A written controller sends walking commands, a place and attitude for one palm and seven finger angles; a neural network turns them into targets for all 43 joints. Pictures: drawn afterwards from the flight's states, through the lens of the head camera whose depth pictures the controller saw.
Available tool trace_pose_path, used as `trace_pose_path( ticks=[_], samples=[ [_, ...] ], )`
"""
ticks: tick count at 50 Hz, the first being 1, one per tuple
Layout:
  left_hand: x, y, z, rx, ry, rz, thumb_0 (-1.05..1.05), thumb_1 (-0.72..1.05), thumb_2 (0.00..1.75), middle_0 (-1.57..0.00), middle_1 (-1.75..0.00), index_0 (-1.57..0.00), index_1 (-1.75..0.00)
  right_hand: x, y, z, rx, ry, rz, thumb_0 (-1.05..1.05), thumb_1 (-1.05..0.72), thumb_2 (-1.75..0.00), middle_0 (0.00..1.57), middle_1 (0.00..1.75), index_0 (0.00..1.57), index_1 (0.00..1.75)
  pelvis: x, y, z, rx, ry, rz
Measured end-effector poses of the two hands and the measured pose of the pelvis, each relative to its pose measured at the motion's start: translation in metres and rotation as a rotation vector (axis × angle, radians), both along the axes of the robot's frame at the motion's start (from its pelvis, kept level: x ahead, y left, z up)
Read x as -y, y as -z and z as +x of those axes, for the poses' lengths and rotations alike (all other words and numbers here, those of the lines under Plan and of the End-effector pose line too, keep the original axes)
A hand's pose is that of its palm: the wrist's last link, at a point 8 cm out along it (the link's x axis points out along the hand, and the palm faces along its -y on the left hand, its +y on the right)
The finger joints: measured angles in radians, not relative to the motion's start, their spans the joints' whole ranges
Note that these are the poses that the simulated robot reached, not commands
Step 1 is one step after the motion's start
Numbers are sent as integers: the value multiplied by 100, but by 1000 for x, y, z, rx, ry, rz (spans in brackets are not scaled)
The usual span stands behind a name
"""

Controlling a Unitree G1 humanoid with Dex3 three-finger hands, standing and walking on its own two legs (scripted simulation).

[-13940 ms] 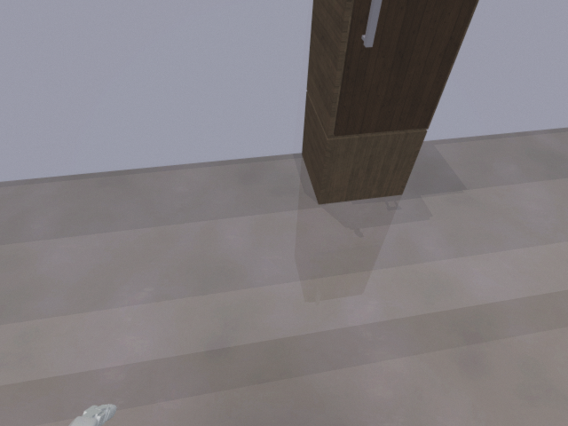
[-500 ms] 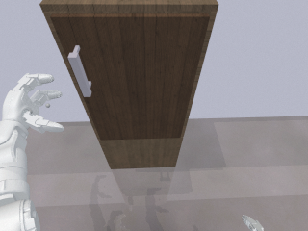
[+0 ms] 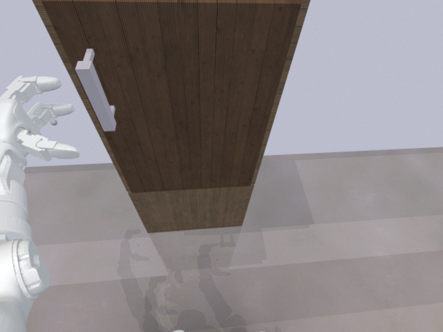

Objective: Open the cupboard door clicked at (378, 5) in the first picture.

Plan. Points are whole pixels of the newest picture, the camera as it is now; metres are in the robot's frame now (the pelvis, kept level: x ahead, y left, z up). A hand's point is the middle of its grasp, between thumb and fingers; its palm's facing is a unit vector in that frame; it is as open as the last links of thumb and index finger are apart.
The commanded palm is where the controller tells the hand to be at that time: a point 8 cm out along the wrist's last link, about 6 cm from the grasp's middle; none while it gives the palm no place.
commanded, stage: move the hooked fingers beside the handle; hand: left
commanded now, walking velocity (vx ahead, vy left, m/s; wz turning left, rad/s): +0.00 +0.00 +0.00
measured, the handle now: (100, 92) +0.52 +0.24 +0.11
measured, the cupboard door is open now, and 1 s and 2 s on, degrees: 0 0 0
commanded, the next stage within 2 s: slide the fingers in behind the handle in 1.10 s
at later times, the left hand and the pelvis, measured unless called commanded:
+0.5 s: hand (47, 111) +0.46 +0.31 +0.12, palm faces +0.10 -1.00 +0.01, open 14.0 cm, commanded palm +0.43 +0.35 +0.12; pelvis +0.00 +0.00 -0.01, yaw -1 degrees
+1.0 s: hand (53, 107) +0.46 +0.30 +0.12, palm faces +0.11 -0.99 +0.00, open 14.0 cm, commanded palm +0.44 +0.34 +0.12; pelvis +0.01 +0.00 -0.01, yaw -1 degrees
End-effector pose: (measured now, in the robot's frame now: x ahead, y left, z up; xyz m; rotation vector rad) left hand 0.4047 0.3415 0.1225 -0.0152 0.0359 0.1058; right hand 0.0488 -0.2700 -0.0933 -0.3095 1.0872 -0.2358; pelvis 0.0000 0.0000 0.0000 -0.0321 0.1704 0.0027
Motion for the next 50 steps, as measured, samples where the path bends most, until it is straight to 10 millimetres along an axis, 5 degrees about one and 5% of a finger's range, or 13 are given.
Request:
trace_pose_path(
  ticks=[9, 19, 41, 50],
  samples=[
    [-2, -8, 23, 40, -8, 6, -1, -49, 30, -30, -120, -30, -120, 8, 0, -23, -72, 61, -15, 1, -91, -90, 20, 30, 21, 30, 3, 2, 3, -34, 22, -1],
    [-18, -6, 25, -2, -5, 12, -1, -49, 30, -30, -120, -30, -120, 11, 2, -37, -149, 86, -17, 1, -91, -90, 20, 30, 21, 30, 5, 4, 5, -61, 24, -5],
    [-7, 4, 31, -9, 16, -2, -1, -50, 30, -30, -120, -30, -120, -2, 3, -6, -85, 60, 5, 1, -91, -90, 20, 30, 21, 30, -1, 6, 9, -65, 17, -13],
    [-10, -1, 32, 44, -7, 14, -1, -49, 30, -30, -120, -30, -120, -3, 6, -10, -110, 55, 7, 1, -91, -90, 20, 30, 21, 30, 0, 7, 8, -70, 19, -13]
  ],
)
